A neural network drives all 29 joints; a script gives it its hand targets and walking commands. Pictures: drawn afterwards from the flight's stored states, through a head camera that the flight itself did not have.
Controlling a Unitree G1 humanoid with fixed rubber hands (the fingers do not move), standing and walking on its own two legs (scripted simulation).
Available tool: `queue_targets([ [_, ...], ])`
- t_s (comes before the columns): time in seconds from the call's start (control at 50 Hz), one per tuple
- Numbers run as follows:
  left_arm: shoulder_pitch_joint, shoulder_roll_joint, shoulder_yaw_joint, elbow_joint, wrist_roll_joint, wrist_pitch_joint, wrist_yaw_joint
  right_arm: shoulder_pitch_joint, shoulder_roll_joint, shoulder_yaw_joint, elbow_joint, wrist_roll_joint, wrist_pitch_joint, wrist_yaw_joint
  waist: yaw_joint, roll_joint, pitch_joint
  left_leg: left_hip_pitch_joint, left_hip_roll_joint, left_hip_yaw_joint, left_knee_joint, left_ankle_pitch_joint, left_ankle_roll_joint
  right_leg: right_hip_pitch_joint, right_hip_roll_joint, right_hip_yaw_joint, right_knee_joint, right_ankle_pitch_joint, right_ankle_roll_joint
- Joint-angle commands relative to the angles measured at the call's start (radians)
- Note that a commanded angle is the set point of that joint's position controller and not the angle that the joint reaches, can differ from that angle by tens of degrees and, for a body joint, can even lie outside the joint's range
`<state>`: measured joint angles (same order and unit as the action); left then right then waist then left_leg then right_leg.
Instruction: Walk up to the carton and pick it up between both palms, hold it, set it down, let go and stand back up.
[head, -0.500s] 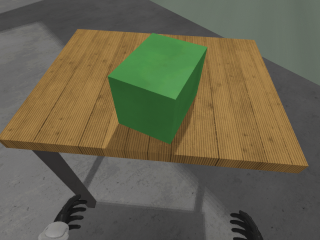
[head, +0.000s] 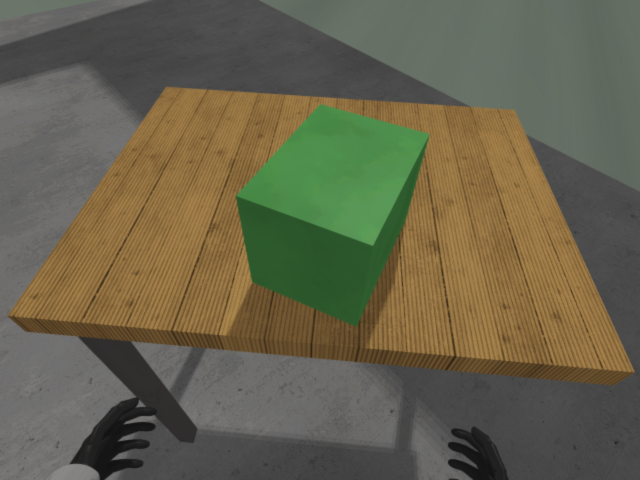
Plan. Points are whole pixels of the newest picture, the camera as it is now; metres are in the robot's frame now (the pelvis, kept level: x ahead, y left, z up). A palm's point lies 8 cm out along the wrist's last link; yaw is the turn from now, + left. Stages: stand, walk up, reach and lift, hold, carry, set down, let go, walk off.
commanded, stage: reach and lift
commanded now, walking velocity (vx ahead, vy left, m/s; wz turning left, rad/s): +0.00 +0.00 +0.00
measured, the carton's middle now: (337, 210) +0.46 +0.02 +0.08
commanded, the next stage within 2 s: none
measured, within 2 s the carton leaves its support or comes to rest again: neither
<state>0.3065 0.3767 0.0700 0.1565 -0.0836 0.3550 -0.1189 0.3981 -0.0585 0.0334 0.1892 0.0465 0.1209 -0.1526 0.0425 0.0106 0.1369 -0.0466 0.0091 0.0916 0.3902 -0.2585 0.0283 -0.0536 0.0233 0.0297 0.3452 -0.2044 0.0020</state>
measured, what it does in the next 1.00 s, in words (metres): stands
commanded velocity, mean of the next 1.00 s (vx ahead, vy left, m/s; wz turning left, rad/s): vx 0.00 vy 0.00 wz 0.00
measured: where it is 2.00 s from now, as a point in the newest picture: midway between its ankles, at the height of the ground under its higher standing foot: outside the picture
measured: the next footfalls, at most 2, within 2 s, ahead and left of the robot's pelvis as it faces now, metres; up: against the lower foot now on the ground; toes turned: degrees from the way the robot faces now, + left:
none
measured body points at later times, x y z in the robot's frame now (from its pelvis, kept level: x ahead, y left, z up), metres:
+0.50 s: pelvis +0.01 +0.02 +0.00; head +0.02 +0.05 +0.45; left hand +0.19 +0.29 +0.01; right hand +0.18 -0.15 +0.01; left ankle -0.02 +0.09 -0.75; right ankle +0.00 -0.12 -0.74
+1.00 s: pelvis +0.01 +0.03 +0.00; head -0.01 +0.07 +0.45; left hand +0.22 +0.28 +0.08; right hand +0.21 -0.12 +0.08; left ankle -0.02 +0.09 -0.75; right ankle +0.00 -0.12 -0.74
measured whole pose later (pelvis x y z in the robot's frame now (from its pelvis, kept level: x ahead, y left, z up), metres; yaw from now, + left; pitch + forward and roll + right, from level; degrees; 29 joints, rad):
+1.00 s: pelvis +0.01 +0.03 +0.00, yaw +0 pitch -8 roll -3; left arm 0.23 0.57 0.07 -0.35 -0.32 0.52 -0.24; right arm 0.40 0.03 0.11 -0.55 0.23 0.58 -0.46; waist 0.07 -0.02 0.11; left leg 0.01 0.00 0.10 0.43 -0.31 0.07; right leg 0.05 0.01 0.04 0.28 -0.20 0.03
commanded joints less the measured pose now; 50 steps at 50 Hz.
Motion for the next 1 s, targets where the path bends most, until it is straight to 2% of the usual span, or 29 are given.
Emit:
queue_targets([
  [0.0, -0.014, 0.156, 0.063, -0.198, -0.024, -0.030, -0.006, 0.034, -0.076, -0.032, -0.240, 0.014, -0.018, -0.024, -0.010, 0.042, -0.121, -0.029, 0.035, 0.042, -0.069, 0.320, -0.070, 0.086, 0.001, -0.053, -0.035, 0.241, -0.010],
  [0.06, -0.004, 0.153, 0.064, -0.259, -0.028, -0.020, -0.004, 0.039, -0.078, -0.028, -0.288, 0.032, 0.000, -0.031, 0.000, 0.086, -0.112, -0.019, 0.047, 0.031, -0.065, 0.389, -0.085, 0.081, 0.006, -0.053, -0.039, 0.240, -0.025],
  [0.14, 0.020, 0.157, 0.068, -0.312, -0.048, -0.001, -0.015, 0.071, -0.070, -0.013, -0.371, 0.063, 0.034, -0.051, -0.005, 0.075, -0.108, 0.021, 0.046, 0.022, -0.053, 0.449, -0.090, 0.061, -0.006, -0.039, -0.062, 0.276, -0.029],
  [0.16, 0.022, 0.165, 0.077, -0.334, -0.050, 0.001, -0.017, 0.078, -0.067, -0.003, -0.396, 0.073, 0.041, -0.056, 0.005, 0.082, -0.116, 0.029, 0.045, 0.022, -0.051, 0.459, -0.090, 0.057, -0.010, -0.035, -0.064, 0.285, -0.030],
  [0.28, 0.028, 0.183, 0.086, -0.452, -0.075, 0.004, -0.022, 0.114, -0.047, 0.007, -0.514, 0.102, 0.081, -0.088, 0.003, 0.119, -0.123, 0.041, 0.059, 0.004, -0.046, 0.493, -0.094, 0.052, -0.019, -0.025, -0.073, 0.292, -0.040],
  [0.36, 0.039, 0.204, 0.101, -0.501, -0.093, 0.012, -0.036, 0.133, -0.028, 0.023, -0.586, 0.114, 0.111, -0.118, 0.011, 0.120, -0.114, 0.030, 0.066, -0.003, -0.052, 0.463, -0.085, 0.061, -0.029, -0.018, -0.078, 0.281, -0.042],
  [0.56, -0.055, 0.279, 0.108, -0.588, -0.165, 0.027, -0.068, 0.083, 0.024, 0.035, -0.768, 0.133, 0.224, -0.194, 0.017, 0.115, -0.104, -0.058, 0.093, -0.024, -0.089, 0.244, -0.048, 0.099, -0.049, -0.009, -0.066, 0.186, -0.047],
  [0.64, -0.078, 0.306, 0.107, -0.609, -0.189, 0.044, -0.081, 0.069, 0.051, 0.058, -0.825, 0.146, 0.277, -0.226, 0.015, 0.106, -0.108, -0.061, 0.099, -0.035, -0.090, 0.199, -0.037, 0.113, -0.062, 0.000, -0.065, 0.181, -0.051],
  [0.74, -0.122, 0.329, 0.103, -0.665, -0.219, 0.071, -0.090, 0.029, 0.058, 0.065, -0.907, 0.162, 0.328, -0.261, 0.018, 0.114, -0.128, -0.040, 0.107, -0.049, -0.086, 0.196, -0.036, 0.118, -0.068, 0.004, -0.061, 0.186, -0.057],
  [0.78, -0.148, 0.341, 0.102, -0.654, -0.227, 0.084, -0.100, 0.006, 0.061, 0.067, -0.911, 0.161, 0.352, -0.276, 0.016, 0.110, -0.114, -0.035, 0.106, -0.054, -0.085, 0.189, -0.037, 0.109, -0.073, 0.007, -0.068, 0.180, -0.059],
  [0.84, -0.195, 0.356, 0.091, -0.672, -0.236, 0.101, -0.105, -0.030, 0.063, 0.067, -0.922, 0.170, 0.386, -0.297, 0.012, 0.132, -0.093, -0.033, 0.112, -0.067, -0.089, 0.169, -0.040, 0.112, -0.078, 0.011, -0.066, 0.167, -0.067],
  [0.98, -0.237, 0.364, 0.103, -0.667, -0.230, 0.134, -0.121, -0.085, 0.062, 0.061, -0.939, 0.188, 0.438, -0.320, 0.016, 0.125, -0.071, -0.009, 0.109, -0.086, -0.074, 0.234, -0.044, 0.095, -0.084, 0.016, -0.073, 0.194, -0.077],
])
